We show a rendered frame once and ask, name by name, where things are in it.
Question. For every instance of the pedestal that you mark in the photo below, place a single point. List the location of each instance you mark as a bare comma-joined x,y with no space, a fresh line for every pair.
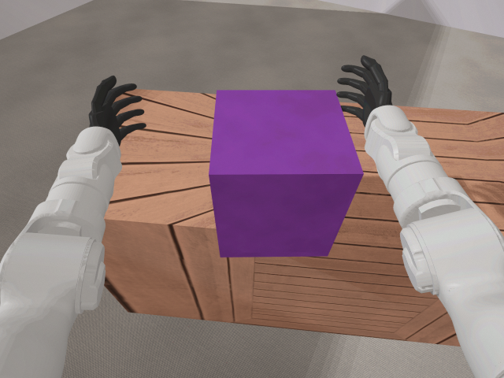
161,249

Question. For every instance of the right robot forearm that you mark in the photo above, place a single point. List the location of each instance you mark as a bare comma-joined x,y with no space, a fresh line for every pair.
412,175

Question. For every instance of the left robot upper arm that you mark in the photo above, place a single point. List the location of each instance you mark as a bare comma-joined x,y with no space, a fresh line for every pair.
48,280

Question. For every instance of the right robot hand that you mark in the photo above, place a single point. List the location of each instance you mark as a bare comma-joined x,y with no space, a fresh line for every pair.
375,88

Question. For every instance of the left robot forearm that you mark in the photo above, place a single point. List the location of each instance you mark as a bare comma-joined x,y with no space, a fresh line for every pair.
79,198

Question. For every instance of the carton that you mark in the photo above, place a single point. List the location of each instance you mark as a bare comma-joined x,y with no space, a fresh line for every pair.
283,172

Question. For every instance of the right robot upper arm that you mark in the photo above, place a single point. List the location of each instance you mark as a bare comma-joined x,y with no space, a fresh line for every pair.
458,257

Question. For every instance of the left robot hand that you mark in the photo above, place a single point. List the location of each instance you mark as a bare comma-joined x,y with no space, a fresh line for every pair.
103,110

